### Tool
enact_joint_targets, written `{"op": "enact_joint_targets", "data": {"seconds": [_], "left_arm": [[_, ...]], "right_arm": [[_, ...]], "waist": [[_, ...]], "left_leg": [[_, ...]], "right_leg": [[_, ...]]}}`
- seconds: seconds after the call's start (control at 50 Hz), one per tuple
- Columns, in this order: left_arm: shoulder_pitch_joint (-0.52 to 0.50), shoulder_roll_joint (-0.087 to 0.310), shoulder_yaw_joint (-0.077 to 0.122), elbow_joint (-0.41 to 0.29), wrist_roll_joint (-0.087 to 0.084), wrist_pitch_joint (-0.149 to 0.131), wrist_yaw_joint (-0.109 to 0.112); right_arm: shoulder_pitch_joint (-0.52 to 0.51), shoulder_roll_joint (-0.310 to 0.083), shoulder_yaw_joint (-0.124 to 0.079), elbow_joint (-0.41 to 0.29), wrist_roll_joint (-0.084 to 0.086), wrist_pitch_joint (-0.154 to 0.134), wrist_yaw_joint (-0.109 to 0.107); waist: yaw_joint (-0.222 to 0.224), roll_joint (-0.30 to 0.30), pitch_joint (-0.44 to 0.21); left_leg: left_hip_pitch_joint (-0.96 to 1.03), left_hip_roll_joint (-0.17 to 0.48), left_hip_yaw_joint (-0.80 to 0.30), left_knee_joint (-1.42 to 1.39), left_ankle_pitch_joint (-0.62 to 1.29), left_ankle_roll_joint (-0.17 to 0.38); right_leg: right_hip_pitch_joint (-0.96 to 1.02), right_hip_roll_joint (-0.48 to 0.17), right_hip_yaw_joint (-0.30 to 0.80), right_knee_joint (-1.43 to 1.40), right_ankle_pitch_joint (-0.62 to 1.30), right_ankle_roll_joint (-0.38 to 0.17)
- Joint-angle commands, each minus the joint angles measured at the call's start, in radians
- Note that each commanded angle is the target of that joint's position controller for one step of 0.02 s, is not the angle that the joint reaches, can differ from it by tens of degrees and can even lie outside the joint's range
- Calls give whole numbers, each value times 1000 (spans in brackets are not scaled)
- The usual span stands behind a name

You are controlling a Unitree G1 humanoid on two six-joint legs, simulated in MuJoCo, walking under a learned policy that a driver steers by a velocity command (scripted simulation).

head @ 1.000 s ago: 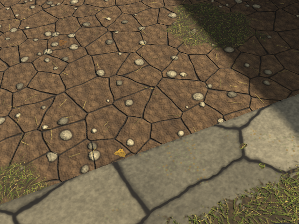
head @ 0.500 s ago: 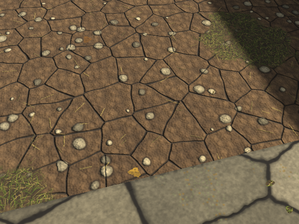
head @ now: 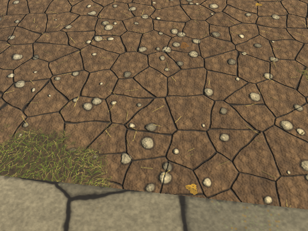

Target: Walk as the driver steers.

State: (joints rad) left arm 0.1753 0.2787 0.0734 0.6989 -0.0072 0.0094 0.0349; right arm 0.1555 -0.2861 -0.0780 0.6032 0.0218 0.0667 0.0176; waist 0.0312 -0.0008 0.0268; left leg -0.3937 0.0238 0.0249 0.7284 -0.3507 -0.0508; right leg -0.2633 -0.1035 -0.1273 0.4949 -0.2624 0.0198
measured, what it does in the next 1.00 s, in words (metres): steps on the spot: left foot, then right foot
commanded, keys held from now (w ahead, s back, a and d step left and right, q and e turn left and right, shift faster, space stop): no key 0.58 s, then w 0.42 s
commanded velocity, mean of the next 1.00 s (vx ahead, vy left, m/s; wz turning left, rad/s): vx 0.11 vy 0.00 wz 0.12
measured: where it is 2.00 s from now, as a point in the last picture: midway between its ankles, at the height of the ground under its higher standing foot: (159, 190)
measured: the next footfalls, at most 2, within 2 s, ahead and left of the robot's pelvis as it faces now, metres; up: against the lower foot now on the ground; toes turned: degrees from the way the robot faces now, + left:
left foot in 0.04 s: +0.04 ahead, +0.13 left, +0.00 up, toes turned +3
right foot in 0.40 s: +0.05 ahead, -0.11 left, +0.00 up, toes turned +4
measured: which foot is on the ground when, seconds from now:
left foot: up 0.00-0.02, down 0.04-1.00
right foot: down 0.00-0.04, up 0.06-0.38, down 0.40-0.82, up 0.84-1.00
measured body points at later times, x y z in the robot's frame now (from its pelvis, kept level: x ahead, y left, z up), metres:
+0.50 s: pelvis +0.00 +0.02 +0.00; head +0.01 +0.01 +0.45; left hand +0.09 +0.30 -0.11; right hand +0.18 -0.20 -0.11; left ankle +0.00 +0.13 -0.74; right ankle +0.01 -0.12 -0.74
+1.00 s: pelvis +0.09 +0.03 +0.00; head +0.11 +0.05 +0.45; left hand +0.23 +0.30 -0.10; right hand +0.11 -0.23 -0.12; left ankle +0.00 +0.12 -0.74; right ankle +0.11 -0.10 -0.66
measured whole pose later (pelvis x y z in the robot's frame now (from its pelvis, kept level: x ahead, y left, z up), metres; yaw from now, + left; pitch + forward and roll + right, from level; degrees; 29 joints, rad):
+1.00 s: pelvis +0.09 +0.03 +0.00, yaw +5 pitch +2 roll +0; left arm 0.20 0.28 0.05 0.73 -0.03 -0.08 -0.02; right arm 0.45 -0.23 -0.05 0.83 0.01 -0.07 0.02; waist -0.05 -0.03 -0.01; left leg -0.09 -0.02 0.00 0.37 -0.32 0.04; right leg -0.58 -0.05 -0.01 1.09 -0.32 -0.04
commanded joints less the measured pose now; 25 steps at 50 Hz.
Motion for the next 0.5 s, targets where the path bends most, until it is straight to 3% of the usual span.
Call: {"op": "enact_joint_targets", "data": {"seconds": [0.02,0.04,0.06,0.08,0.1,0.12,0.16,0.2,0.26,0.32,0.36,0.38,0.4,0.42,0.44,0.46,0.5], "left_arm": [[3,177,50,-33,-27,-12,-5],[53,131,37,-14,-12,-17,-11],[51,42,0,-58,54,-25,-25],[-19,95,17,-72,36,-26,-16],[-62,147,31,-68,8,-18,-9],[-57,145,34,-57,-1,-10,-5],[-13,141,38,-25,14,7,8],[29,116,33,-7,10,9,5],[6,70,11,-8,8,8,3],[-14,83,7,-17,8,5,-4],[10,80,6,-6,5,0,-9],[36,68,1,6,12,-5,-13],[45,81,-1,9,28,-11,-15],[55,135,6,2,35,-14,-12],[25,171,19,21,20,-15,-13],[3,111,8,9,15,-20,-21],[-7,81,-4,13,28,-30,-22]], "right_arm": [[59,-82,-34,-55,-5,-15,3],[89,-125,-46,-52,-6,-18,-7],[110,-238,-64,-74,-20,-22,-25],[110,-217,-51,-77,-50,-40,-17],[97,-180,-39,-67,-58,-58,-9],[45,-155,-31,-54,-47,-68,-9],[-35,-128,-17,-53,-24,-69,-15],[-56,-96,-3,-45,-33,-72,-22],[-61,-88,-1,-30,-32,-73,-27],[-32,-101,-2,-3,-36,-66,-25],[-46,-85,8,10,-30,-65,-22],[-54,-68,16,19,-24,-66,-21],[-19,-48,23,37,-26,-72,-19],[14,-36,28,44,-43,-81,-15],[53,-37,22,46,-46,-86,-10],[-3,-63,20,53,-51,-84,-13],[-42,-55,16,53,-40,-71,-21]], "waist": [[-42,-166,-116],[-39,-57,-151],[-11,284,-193],[-73,264,-223],[-90,175,-186],[-59,155,-142],[-20,137,-115],[3,137,-134],[-17,147,-129],[-46,151,-108],[-28,141,-89],[-3,122,-80],[-3,85,-87],[-36,-2,-101],[-92,-135,-90],[-47,-115,-69],[-36,-91,-41]], "left_leg": [[154,-59,55,-312,180,75],[330,1,-50,-362,381,108],[528,299,-396,-307,868,215],[410,405,-464,-324,878,396],[355,336,-385,-347,763,385],[321,271,-317,-353,668,330],[247,210,-242,-364,629,279],[214,181,-201,-373,625,276],[218,166,-190,-371,527,270],[202,187,-243,-376,401,290],[174,177,-263,-369,314,277],[142,157,-253,-359,269,247],[108,127,-243,-349,216,199],[69,69,-201,-304,127,147],[93,0,-120,-314,71,107],[148,-13,-101,-287,76,81],[159,-4,-105,-269,106,89]], "right_leg": [[97,-178,129,0,383,-152],[-24,-127,60,120,245,-74],[-312,-12,-23,429,-326,32],[-390,44,104,591,-441,59],[-380,28,148,663,-389,57],[-386,24,160,658,-319,50],[-333,25,165,638,-198,61],[-256,37,158,599,-121,69],[-184,32,155,389,-103,67],[-107,44,143,239,-137,54],[-34,54,134,97,-65,38],[45,61,125,-41,60,24],[128,37,164,-93,189,8],[190,-39,237,-74,365,-19],[114,-42,228,-36,237,-63],[30,-17,224,-64,89,-71],[-13,6,205,-76,27,-39]]}}
Velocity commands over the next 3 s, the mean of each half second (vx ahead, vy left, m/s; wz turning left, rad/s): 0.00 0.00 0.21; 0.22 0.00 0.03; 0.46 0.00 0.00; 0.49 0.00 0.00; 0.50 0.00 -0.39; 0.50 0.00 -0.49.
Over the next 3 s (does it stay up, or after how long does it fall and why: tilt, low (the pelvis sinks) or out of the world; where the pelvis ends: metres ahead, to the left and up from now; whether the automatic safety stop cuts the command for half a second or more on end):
stays up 1.20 -0.01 0.00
